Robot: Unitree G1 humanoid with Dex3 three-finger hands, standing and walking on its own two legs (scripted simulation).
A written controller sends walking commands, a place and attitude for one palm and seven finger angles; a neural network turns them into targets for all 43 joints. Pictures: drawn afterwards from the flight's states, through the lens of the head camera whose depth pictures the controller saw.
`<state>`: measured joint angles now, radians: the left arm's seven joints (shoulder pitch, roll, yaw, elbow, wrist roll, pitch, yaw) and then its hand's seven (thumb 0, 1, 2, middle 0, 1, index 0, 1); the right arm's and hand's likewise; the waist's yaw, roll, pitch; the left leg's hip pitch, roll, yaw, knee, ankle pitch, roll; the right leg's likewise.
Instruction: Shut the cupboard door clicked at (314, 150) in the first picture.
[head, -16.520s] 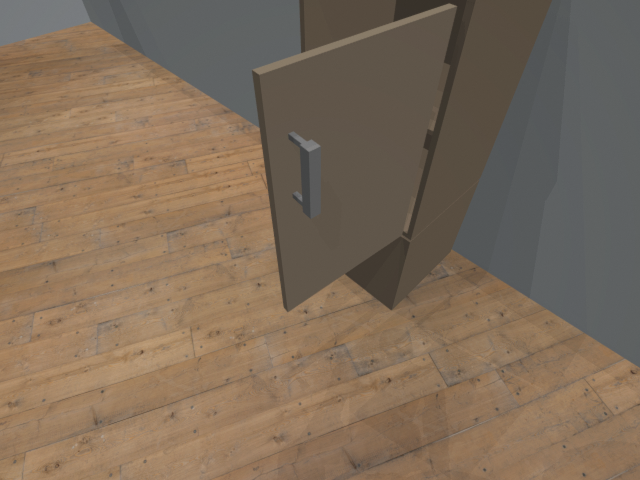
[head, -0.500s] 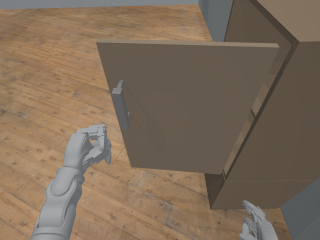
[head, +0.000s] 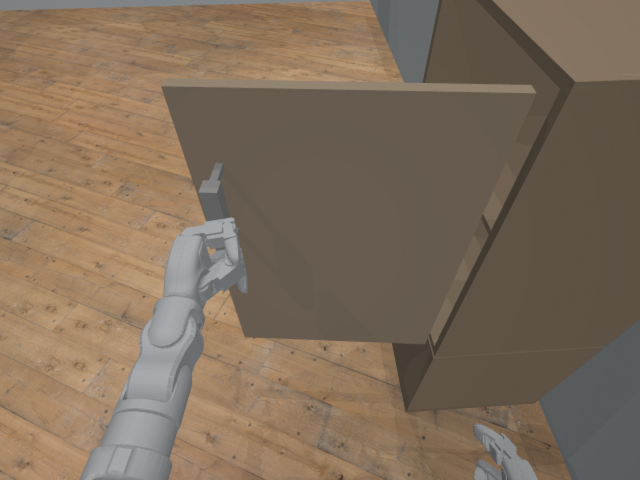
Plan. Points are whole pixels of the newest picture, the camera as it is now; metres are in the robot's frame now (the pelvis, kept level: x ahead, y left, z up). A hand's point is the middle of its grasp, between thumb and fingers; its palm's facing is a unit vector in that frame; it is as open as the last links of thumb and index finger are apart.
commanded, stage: bring the fist close to the handle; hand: left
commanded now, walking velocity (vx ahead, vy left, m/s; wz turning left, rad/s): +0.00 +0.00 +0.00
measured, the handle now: (224, 215) +0.44 +0.14 +0.10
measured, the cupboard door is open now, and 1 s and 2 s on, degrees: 84 75 63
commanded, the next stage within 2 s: push the door shut along its arc in 0.24 s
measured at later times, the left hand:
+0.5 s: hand (241, 257) +0.36 +0.11 +0.10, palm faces -0.03 -1.00 -0.06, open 3.1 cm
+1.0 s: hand (243, 223) +0.42 +0.11 +0.10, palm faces -0.17 -0.98 -0.03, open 3.2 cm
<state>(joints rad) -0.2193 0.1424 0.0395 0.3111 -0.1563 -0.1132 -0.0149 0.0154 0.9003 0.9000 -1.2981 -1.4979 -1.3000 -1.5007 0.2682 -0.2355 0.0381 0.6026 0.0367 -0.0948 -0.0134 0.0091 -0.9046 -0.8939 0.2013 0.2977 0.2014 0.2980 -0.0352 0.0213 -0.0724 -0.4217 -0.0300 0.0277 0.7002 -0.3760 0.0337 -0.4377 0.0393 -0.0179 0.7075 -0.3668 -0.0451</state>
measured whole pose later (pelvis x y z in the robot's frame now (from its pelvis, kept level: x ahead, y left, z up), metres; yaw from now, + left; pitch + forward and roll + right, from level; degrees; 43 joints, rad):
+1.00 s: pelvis -0.03 +0.00 -0.01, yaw +2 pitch +9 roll +0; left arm -0.77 0.29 0.10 0.98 -0.19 -0.27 -0.23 0.01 0.90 0.90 -1.31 -1.50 -1.34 -1.50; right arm 0.32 -0.27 0.03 0.67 0.05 -0.05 -0.03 0.01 -0.91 -0.89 0.20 0.30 0.20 0.30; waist -0.09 0.02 -0.05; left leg -0.57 -0.04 -0.01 0.76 -0.35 0.03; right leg -0.57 0.03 -0.06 0.75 -0.34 -0.05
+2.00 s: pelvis -0.01 -0.01 -0.03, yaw +1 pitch +19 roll -1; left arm -1.21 0.39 0.15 1.31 -0.12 -0.24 -0.37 -0.02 0.86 0.92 -1.30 -1.50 -1.30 -1.50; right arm 0.42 -0.28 0.03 0.68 0.00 -0.01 -0.02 0.00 -0.91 -0.89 0.20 0.30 0.20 0.30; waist -0.22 0.04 -0.07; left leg -0.80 -0.02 0.00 0.88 -0.41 0.03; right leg -0.80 0.05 -0.05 0.85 -0.39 -0.06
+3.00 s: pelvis +0.00 -0.01 -0.02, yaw +0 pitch +17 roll +0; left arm -0.97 0.15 0.18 1.17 -0.02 -0.33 0.15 0.01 0.90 0.90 -1.30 -1.50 -1.30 -1.50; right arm 0.47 -0.28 -0.03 0.65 -0.03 0.01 0.09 0.00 -0.91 -0.89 0.20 0.30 0.20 0.30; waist -0.16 0.04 -0.13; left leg -0.71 0.00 0.02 0.81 -0.40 0.02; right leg -0.71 0.07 -0.03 0.79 -0.37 -0.07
